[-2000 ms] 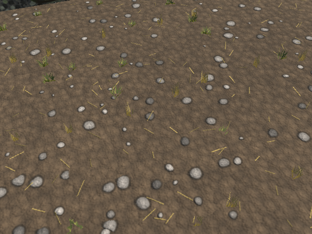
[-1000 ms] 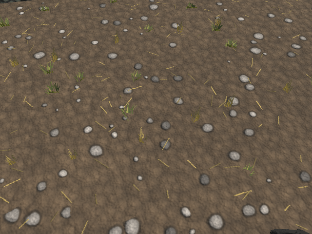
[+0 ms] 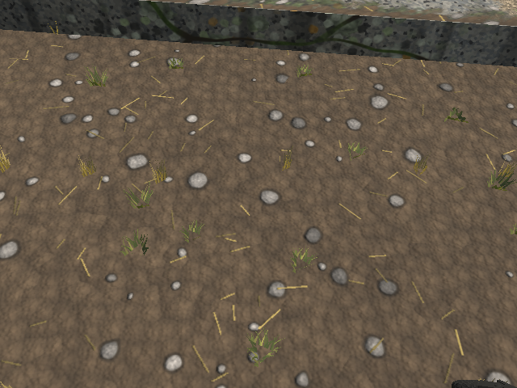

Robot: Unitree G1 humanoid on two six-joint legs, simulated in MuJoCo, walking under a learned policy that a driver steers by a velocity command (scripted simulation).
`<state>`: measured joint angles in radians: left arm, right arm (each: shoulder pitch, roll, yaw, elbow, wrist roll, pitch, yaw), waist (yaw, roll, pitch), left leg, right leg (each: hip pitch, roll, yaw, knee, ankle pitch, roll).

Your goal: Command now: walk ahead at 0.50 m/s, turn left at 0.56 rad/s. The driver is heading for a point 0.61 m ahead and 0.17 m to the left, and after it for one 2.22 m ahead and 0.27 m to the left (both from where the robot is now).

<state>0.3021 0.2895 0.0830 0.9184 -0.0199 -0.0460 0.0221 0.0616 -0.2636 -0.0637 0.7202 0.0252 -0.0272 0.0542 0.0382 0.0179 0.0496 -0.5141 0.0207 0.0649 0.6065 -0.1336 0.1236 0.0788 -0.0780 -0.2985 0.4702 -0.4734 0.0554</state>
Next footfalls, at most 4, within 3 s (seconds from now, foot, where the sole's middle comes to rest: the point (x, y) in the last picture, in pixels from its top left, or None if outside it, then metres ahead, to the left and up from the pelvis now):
0.46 right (290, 385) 0.46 -0.04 -0.75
0.88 left None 0.29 0.17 -0.75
1.30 right None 0.43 -0.02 -0.75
1.88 right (240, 303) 0.67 0.09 -0.75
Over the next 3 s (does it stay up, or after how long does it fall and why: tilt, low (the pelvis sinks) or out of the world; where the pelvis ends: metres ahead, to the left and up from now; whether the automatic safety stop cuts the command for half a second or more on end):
stays up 0.57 0.13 0.03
